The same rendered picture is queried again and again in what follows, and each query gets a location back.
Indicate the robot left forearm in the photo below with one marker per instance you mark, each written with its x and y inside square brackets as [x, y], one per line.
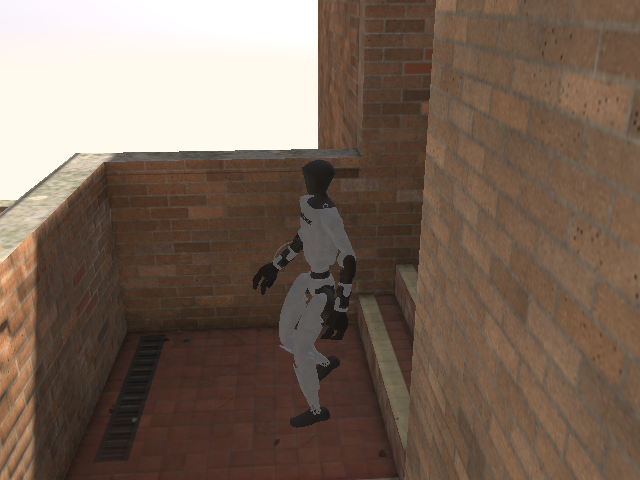
[345, 283]

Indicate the right robot hand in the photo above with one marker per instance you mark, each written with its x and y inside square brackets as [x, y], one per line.
[269, 272]

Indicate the humanoid robot torso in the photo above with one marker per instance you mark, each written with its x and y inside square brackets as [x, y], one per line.
[319, 249]

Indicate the robot left upper arm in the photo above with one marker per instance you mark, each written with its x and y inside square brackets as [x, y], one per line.
[333, 225]

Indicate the left robot hand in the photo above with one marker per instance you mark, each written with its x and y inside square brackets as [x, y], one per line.
[336, 321]

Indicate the robot left thigh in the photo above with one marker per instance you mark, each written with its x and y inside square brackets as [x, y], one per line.
[309, 326]

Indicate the robot right forearm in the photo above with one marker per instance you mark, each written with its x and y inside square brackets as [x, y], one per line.
[288, 254]

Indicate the robot right upper arm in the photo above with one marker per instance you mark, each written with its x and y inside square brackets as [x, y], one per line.
[302, 199]

